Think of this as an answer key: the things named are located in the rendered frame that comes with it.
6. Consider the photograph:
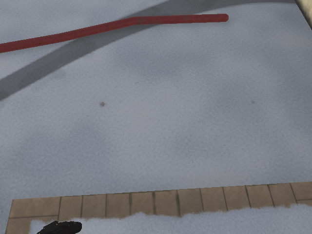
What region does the left robot hand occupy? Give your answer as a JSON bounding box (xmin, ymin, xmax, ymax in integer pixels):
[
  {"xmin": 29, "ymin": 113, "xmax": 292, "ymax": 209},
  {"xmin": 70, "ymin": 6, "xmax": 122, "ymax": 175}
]
[{"xmin": 37, "ymin": 220, "xmax": 82, "ymax": 234}]

